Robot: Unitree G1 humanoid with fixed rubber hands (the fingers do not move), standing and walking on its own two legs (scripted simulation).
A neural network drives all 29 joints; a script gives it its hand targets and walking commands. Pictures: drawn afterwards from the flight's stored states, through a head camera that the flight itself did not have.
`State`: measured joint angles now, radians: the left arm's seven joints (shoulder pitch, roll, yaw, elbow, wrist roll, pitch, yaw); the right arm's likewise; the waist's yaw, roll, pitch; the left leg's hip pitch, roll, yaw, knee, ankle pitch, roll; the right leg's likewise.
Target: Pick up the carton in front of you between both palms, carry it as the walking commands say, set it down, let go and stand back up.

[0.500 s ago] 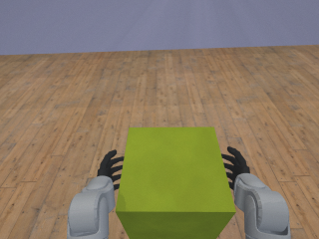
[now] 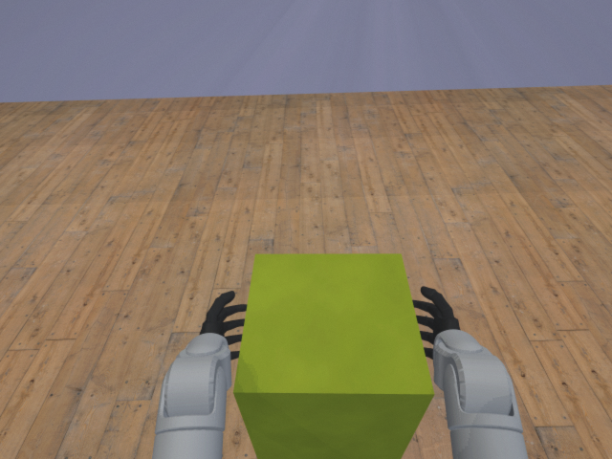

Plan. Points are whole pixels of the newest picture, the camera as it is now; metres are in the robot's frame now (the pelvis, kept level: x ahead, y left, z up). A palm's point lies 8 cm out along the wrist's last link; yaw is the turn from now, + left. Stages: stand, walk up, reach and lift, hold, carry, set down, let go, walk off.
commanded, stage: carry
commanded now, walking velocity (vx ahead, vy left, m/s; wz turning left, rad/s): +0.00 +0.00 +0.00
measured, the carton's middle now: (327, 361) +0.29 +0.00 -0.02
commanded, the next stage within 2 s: hold in 0.68 s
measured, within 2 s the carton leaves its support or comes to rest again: neither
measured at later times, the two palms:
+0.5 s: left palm (212, 344) +0.28 +0.15 +0.04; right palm (435, 340) +0.28 -0.14 +0.04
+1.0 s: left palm (180, 378) +0.23 +0.18 +0.05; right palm (411, 337) +0.28 -0.11 +0.05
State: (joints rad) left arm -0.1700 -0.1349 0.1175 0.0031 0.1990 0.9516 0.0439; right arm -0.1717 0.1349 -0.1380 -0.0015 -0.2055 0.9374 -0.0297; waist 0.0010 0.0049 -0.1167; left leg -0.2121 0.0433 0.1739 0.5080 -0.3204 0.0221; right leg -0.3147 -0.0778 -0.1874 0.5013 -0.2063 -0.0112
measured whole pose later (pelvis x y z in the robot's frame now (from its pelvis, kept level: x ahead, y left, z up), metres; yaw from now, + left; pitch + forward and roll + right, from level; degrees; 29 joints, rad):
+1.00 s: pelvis -0.03 -0.01 +0.01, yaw +8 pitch -7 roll +0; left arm -0.25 -0.15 0.21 0.23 0.26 0.72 0.01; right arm -0.28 0.16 -0.22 0.24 -0.29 0.71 0.01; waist 0.01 0.01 0.06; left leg -0.06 -0.01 0.03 0.40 -0.22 0.02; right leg -0.10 -0.02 -0.03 0.38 -0.16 0.01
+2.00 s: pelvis -0.06 -0.01 -0.11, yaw +6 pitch +35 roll -1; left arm -0.78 -0.05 0.39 0.59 0.22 0.24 -0.02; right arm -0.70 0.17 -0.49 0.45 -0.24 0.23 -0.05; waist -0.03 0.02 -0.07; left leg -1.36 -0.06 -0.03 1.19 -0.44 0.02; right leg -1.40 0.01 0.01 1.13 -0.34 0.02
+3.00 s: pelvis -0.10 -0.02 -0.35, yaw +5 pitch +44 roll -3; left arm -1.54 0.31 0.17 0.98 0.11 0.30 0.01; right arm -1.31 0.01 -0.56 0.62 -0.11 0.29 -0.18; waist -0.07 0.00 0.24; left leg -2.17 -0.07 -0.01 2.05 -0.63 0.03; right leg -2.21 0.02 -0.01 1.96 -0.51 0.03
